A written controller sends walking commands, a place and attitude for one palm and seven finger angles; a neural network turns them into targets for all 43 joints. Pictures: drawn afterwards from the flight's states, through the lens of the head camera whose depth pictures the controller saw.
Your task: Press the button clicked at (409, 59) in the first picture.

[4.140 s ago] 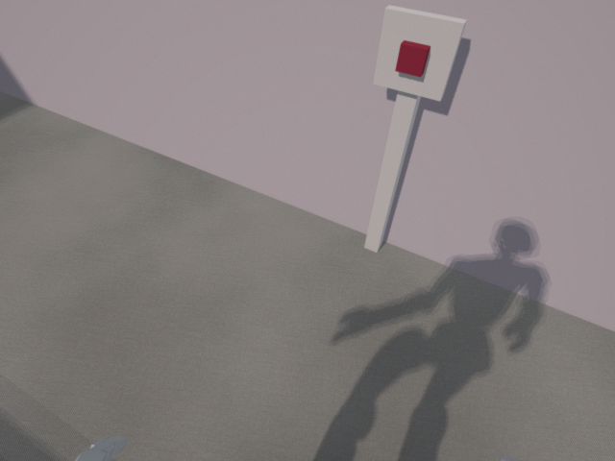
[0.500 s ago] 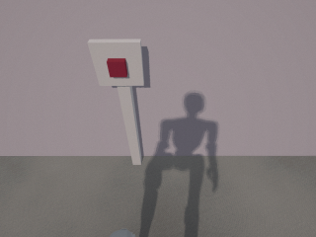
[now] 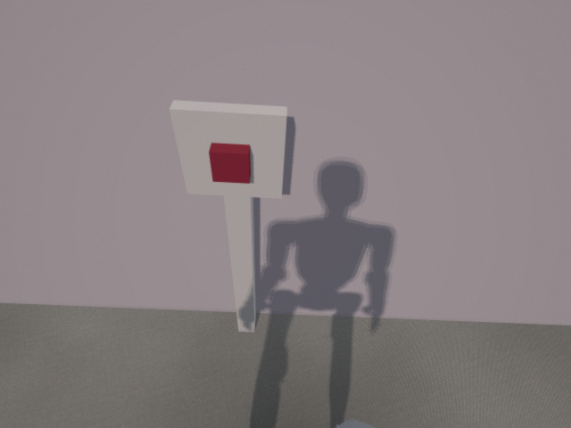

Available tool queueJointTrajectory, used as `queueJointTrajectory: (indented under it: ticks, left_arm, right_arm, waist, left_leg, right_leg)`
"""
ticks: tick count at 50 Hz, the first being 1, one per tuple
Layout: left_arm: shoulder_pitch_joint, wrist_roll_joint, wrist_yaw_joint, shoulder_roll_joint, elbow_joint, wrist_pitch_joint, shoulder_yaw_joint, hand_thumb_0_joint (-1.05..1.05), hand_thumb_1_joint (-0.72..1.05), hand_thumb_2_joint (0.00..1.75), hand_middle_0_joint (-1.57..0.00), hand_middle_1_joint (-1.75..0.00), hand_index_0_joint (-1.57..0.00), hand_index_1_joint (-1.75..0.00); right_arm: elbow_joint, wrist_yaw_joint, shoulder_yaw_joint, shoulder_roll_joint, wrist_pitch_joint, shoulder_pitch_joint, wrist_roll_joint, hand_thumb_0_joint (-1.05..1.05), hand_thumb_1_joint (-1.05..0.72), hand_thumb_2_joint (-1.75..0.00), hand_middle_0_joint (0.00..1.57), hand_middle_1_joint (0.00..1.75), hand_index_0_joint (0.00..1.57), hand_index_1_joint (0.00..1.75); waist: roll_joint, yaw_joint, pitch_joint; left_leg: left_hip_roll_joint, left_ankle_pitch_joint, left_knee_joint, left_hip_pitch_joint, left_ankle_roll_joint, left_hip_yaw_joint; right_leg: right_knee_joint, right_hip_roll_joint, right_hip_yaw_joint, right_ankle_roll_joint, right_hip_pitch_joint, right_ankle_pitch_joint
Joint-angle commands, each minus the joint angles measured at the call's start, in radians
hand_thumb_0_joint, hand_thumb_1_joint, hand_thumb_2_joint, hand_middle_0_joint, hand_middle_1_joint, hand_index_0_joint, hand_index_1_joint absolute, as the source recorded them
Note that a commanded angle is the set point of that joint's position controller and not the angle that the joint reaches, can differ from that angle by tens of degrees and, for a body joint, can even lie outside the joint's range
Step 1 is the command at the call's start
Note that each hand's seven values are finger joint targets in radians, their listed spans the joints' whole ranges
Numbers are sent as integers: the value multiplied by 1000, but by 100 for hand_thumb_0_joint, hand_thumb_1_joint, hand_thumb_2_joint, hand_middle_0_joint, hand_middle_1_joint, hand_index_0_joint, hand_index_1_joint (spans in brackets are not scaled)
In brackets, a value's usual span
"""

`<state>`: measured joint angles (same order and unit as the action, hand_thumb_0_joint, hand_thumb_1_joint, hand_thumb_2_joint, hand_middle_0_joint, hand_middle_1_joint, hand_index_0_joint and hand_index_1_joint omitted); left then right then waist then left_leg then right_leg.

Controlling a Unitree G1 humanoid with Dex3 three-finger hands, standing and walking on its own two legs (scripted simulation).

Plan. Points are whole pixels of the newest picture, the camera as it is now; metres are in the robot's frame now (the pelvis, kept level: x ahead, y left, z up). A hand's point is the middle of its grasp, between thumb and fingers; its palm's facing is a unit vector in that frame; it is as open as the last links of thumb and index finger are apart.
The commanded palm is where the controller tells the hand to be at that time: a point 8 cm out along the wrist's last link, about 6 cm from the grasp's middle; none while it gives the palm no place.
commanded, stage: come to a stop and stand still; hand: left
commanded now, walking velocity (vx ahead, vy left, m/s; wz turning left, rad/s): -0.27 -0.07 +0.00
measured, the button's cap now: (231, 162) +0.55 +0.15 +0.06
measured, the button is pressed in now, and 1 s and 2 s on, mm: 0 0 0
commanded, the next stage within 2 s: look again from close up in 1.60 s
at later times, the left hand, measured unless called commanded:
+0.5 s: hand out of the picture +0.10 +0.18 -0.19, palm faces +0.09 -0.97 -0.20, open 7.3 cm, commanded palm none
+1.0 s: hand out of the picture +0.02 +0.19 -0.18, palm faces +0.02 -0.98 -0.19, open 7.4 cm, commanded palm none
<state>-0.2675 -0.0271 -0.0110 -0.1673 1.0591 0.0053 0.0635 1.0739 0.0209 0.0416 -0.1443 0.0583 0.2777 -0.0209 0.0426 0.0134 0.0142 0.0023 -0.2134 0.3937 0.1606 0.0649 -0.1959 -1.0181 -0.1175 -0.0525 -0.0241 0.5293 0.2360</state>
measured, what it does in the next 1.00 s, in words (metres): steps on the spot: right foot, then left foot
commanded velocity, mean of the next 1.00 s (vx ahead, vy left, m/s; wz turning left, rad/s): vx -0.05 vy -0.03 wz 0.00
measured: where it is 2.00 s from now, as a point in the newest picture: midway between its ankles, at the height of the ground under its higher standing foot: outside the picture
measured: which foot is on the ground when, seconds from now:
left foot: down 0.00-0.20, up 0.22-0.50, down 0.52-1.00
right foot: up 0.00-0.14, down 0.16-0.52, up 0.54-1.00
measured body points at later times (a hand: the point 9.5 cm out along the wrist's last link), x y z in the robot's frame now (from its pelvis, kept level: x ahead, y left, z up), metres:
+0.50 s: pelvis +0.02 +0.00 -0.02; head +0.07 +0.01 +0.43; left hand +0.10 +0.23 -0.17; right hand +0.08 -0.25 -0.16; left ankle +0.00 +0.11 -0.73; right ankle +0.11 -0.15 -0.74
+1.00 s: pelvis +0.01 +0.00 +0.00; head +0.03 +0.01 +0.45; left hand +0.02 +0.24 -0.16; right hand -0.02 -0.22 -0.15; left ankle +0.00 +0.11 -0.74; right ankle -0.02 -0.13 -0.72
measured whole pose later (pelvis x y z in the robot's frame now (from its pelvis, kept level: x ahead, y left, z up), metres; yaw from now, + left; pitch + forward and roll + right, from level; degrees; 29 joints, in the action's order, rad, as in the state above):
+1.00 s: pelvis +0.01 +0.00 +0.00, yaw +0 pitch +0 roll +0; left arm -0.24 -0.01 -0.02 -0.18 1.11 -0.05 0.05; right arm 1.12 0.05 0.04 -0.14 0.00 0.31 -0.03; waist 0.02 -0.04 0.05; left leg 0.04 -0.21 0.39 0.18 0.02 -0.11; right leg -0.66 -0.04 -0.03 -0.04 0.26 0.39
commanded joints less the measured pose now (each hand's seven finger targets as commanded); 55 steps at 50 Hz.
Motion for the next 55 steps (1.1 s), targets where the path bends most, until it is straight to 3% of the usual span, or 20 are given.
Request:
queueJointTrajectory:
  ticks: [1, 6, 7, 9, 10, 13, 16, 19, 24, 25, 26, 27, 30, 33, 39, 43, 47, 51, 53, 55]
  left_arm:
    - [-42, -2, 11, -3, -39, -12, -7, 0, 90, 90, -20, -30, -20, -30]
    - [-74, 4, -13, -20, -22, 1, -17, 0, 90, 90, -20, -30, -20, -30]
    - [-95, 2, -19, -64, -15, 13, -14, 0, 90, 90, -20, -30, -20, -30]
    - [-69, 5, -30, -155, -27, 19, -5, 0, 90, 90, -20, -30, -20, -30]
    - [-61, 8, -30, -170, -35, 12, -2, 0, 90, 90, -20, -30, -20, -30]
    - [-51, 4, -46, -157, -37, 6, 12, 0, 90, 90, -20, -30, -20, -30]
    - [7, -4, -53, -165, -69, -6, 28, 0, 90, 90, -20, -30, -20, -30]
    - [63, -10, -53, -180, -100, -16, 37, 0, 90, 90, -20, -30, -20, -30]
    - [118, -4, -38, -172, -114, -32, 36, 0, 90, 90, -20, -30, -20, -30]
    - [109, 6, -33, -130, -118, -39, 23, 0, 90, 90, -20, -30, -20, -30]
    - [87, 17, -27, -61, -131, -47, 8, 0, 90, 90, -20, -30, -20, -30]
    - [110, 13, -28, -55, -135, -54, 5, 0, 90, 90, -20, -30, -20, -30]
    - [49, -1, -9, -80, -67, -59, 16, 0, 90, 90, -20, -30, -20, -30]
    - [-11, 2, 4, -84, -23, -45, 12, 0, 90, 90, -20, -30, -20, -30]
    - [8, 5, 3, -85, -34, -46, 6, 0, 90, 90, -20, -30, -20, -30]
    - [26, 10, 4, -64, -32, -48, -4, 0, 90, 90, -20, -30, -20, -30]
    - [14, 16, -1, -37, -11, -40, -14, 0, 90, 90, -20, -30, -20, -30]
    - [-72, 15, -12, -41, 38, -20, -18, 0, 90, 90, -20, -30, -20, -30]
    - [-57, 14, -26, -104, 47, 0, -21, 0, 90, 90, -20, -30, -20, -30]
    - [-16, 17, -26, -117, 42, 4, -25, 0, 90, 90, -20, -30, -20, -30]
  right_arm:
    - [-24, 6, 15, -106, 3, 65, 0, 0, -90, -90, 20, 30, 20, 30]
    - [7, 17, 13, -104, -19, 68, 1, 0, -90, -90, 20, 30, 20, 30]
    - [12, 14, 12, -86, -21, 89, 7, 0, -90, -90, 20, 30, 20, 30]
    - [10, 6, 9, -35, -38, 146, 23, 0, -90, -90, 20, 30, 20, 30]
    - [17, 7, 14, -24, -50, 162, 22, 0, -90, -90, 20, 30, 20, 30]
    - [-8, 16, 25, -49, -81, 103, 17, 0, -90, -90, 20, 30, 20, 30]
    - [-29, 13, 31, -49, -95, 55, 17, 0, -90, -90, 20, 30, 20, 30]
    - [-48, 3, 33, -43, -103, 48, 15, 0, -90, -90, 20, 30, 20, 30]
    - [-36, -2, 29, -48, -81, 155, 12, 0, -90, -90, 20, 30, 20, 30]
    - [-32, -3, 30, -83, -70, 167, 10, 0, -90, -90, 20, 30, 20, 30]
    - [-54, -1, 42, -160, -57, 128, -1, 0, -90, -90, 20, 30, 20, 30]
    - [-94, 5, 43, -202, -61, 44, -7, 0, -90, -90, 20, 30, 20, 30]
    - [-100, 24, 19, -156, -48, -77, -14, 0, -90, -90, 20, 30, 20, 30]
    - [-84, 31, 14, -140, -37, -34, -1, 0, -90, -90, 20, 30, 20, 30]
    - [-27, 50, 26, -160, -33, 111, -5, 0, -90, -90, 20, 30, 20, 30]
    - [2, 50, 28, -168, -40, 126, -4, 0, -90, -90, 20, 30, 20, 30]
    - [18, 38, 27, -164, -46, 88, -5, 0, -90, -90, 20, 30, 20, 30]
    - [38, 26, 22, -136, -47, 65, 7, 0, -90, -90, 20, 30, 20, 30]
    - [39, 16, 2, -50, -50, 79, 19, 0, -90, -90, 20, 30, 20, 30]
    - [51, 9, -11, -19, -60, 80, 6, 0, -90, -90, 20, 30, 20, 30]
  waist:
    - [-128, -8, 114]
    - [-88, 15, 22]
    - [-26, 16, -14]
    - [102, -22, -53]
    - [69, -26, -58]
    - [217, 16, -104]
    - [98, 19, -105]
    - [106, 4, -110]
    - [147, -54, -117]
    - [11, -60, -100]
    - [-287, -50, -46]
    - [-339, -47, 34]
    - [-208, 7, 104]
    - [-117, -6, 83]
    - [-132, -60, 11]
    - [-176, -71, -10]
    - [-230, -55, -23]
    - [-147, -2, -27]
    - [45, -21, -12]
    - [78, -31, 48]
  left_leg:
    - [279, 77, -232, 97, 101, 192]
    - [231, 362, 12, 34, 30, 132]
    - [181, 274, 72, 44, -16, 111]
    - [79, -117, 137, 160, -77, 84]
    - [56, -182, 190, 134, -81, 86]
    - [45, -378, 504, 211, -93, 138]
    - [32, -360, 632, 274, -101, 193]
    - [37, -318, 552, 224, -111, 185]
    - [21, -43, 118, -22, -101, 115]
    - [65, -19, 3, -76, -93, 174]
    - [268, -56, -153, 3, -39, 440]
    - [358, -145, -244, 194, 19, 541]
    - [274, -271, -268, 224, 3, 435]
    - [247, -122, -234, 49, 7, 345]
    - [327, 407, -133, -199, 71, 348]
    - [318, 545, -89, -200, 89, 319]
    - [278, 409, -93, -103, 75, 302]
    - [205, 203, -28, 33, 3, 255]
    - [108, -23, 37, 138, -73, 163]
    - [77, -78, 40, 70, -87, 137]
  right_leg:
    - [170, -15, 8, -8, -34, -14]
    - [544, 37, -27, -8, -293, -133]
    - [608, 2, 23, -1, -362, -330]
    - [545, -210, 194, 116, -448, -791]
    - [551, -250, 172, 153, -424, -851]
    - [589, -269, 212, 234, -455, -952]
    - [591, -266, 181, 243, -452, -862]
    - [615, -243, 140, 217, -386, -687]
    - [574, -149, 95, 114, -221, -179]
    - [485, -76, 53, 69, -145, -9]
    - [336, 42, -20, 2, -36, 204]
    - [223, 81, 44, -4, -70, 279]
    - [61, 77, 128, -3, -78, 119]
    - [35, 80, 114, -21, -15, 47]
    - [112, 67, 104, -38, 12, 141]
    - [205, 64, 62, -29, -69, 202]
    - [351, 75, 24, -12, -198, 187]
    - [651, 70, 1, -2, -411, -79]
    - [721, -88, 168, 55, -464, -141]
    - [762, -126, 184, 105, -305, -33]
